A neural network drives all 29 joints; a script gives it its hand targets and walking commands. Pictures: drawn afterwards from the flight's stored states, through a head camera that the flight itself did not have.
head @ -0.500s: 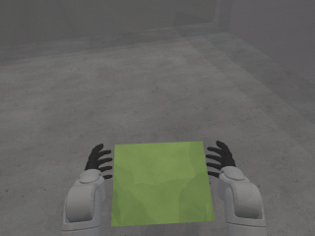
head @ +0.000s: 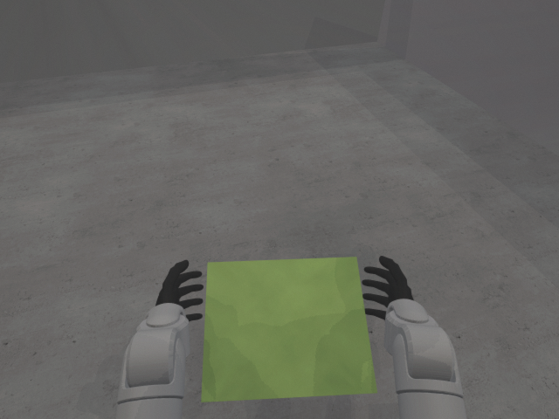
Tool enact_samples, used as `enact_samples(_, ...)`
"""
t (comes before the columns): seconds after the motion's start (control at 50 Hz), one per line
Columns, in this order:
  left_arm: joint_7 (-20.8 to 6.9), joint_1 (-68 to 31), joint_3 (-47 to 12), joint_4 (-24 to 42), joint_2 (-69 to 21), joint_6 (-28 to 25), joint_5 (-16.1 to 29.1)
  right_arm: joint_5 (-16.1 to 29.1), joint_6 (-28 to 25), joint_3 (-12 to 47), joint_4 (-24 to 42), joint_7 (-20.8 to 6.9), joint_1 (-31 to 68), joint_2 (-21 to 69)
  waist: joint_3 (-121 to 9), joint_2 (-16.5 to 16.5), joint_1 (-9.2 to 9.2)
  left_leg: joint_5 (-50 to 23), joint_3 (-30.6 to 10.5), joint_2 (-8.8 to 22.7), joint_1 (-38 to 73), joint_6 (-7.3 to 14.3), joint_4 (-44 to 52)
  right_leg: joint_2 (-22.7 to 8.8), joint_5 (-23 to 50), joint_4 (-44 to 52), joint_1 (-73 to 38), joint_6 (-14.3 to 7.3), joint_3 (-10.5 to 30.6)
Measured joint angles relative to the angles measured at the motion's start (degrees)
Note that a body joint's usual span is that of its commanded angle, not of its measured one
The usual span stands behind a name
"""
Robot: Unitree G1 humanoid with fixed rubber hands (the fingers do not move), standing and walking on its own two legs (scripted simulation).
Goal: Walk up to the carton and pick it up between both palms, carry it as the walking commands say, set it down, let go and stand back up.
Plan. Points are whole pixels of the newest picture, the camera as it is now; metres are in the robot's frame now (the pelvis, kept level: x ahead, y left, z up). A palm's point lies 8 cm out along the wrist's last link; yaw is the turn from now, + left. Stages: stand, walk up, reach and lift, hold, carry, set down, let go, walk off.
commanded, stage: carry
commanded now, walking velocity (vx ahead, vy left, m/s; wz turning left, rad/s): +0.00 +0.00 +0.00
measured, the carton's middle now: (284, 328) +0.30 +0.00 -0.05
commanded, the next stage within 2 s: hold in 0.60 s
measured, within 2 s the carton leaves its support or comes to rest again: neither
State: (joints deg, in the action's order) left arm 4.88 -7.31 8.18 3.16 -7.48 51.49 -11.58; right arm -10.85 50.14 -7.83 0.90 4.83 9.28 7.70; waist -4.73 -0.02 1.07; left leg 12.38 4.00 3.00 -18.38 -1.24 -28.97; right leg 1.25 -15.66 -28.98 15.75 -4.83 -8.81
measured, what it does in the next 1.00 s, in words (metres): shifts its weight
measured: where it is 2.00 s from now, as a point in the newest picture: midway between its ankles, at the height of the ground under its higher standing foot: outside the picture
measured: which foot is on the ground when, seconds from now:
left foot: down 0.00-1.00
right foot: down 0.00-1.00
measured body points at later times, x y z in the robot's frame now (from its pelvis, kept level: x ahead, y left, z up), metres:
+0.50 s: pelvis +0.01 +0.00 +0.00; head +0.00 +0.00 +0.45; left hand +0.30 +0.16 +0.03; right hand +0.30 -0.16 +0.03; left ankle +0.03 +0.13 -0.73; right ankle +0.00 -0.06 -0.73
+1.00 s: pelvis +0.01 +0.05 +0.01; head -0.04 +0.06 +0.46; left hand +0.31 +0.21 +0.05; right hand +0.30 -0.12 +0.05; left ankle +0.04 +0.17 -0.73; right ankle +0.00 -0.06 -0.73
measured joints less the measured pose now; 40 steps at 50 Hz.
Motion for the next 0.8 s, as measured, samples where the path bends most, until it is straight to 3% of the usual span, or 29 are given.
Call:
enact_samples(0.6, -1.4, 1.09, 0.55, -4.68, 0.12, -6.64, -0.34, -0.41, -6.72, -1.26, -5.05, -1.56, -0.92, -0.13, 0.09, -0.23, 0.06, 2.0, 0.41, -0.12, 1.42, 0.13, -1.09, -0.67, -2.0, -1.09, -1.47, 0.48, -0.31)
enact_samples(0.64, -2.87, 0.7, 1.54, -7.37, 0.1, -8.8, -1.41, -1.22, -9.24, -1.76, -8.01, -2.06, -0.73, -0.08, 2.01, -0.83, -1.05, 0.96, -2.21, -1.76, 4.99, 1.47, 1.72, -0.43, -1.09, 0.71, -4.2, -0.01, 1.33)
enact_samples(0.7, -4.16, 1.98, 2.65, -8.59, 0.2, -11.1, -2.25, -1.17, -11.89, -0.79, -10.8, -1.76, -1.17, -0.13, 3.37, -1.46, -3.21, -2.09, -6.21, -3.65, 8.82, 2.35, 6.05, 0.09, 1.43, 4.58, -6.92, 1.06, 5.2)
enact_samples(0.8, -4.28, 1.7, 4.42, -8.34, 0.18, -11.33, -2.49, -2.64, -13.26, -0.25, -13.93, -2.28, 1.23, 0.1, 3.34, 0.04, -7.04, -3.31, -8.6, -3.45, 12.42, 1.34, 10.32, 1.97, 5.28, 9.22, -8.9, 1.63, 11.07)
